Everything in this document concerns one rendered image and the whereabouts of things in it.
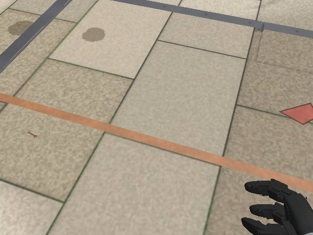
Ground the right robot hand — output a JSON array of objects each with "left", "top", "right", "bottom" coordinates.
[{"left": 241, "top": 178, "right": 313, "bottom": 235}]

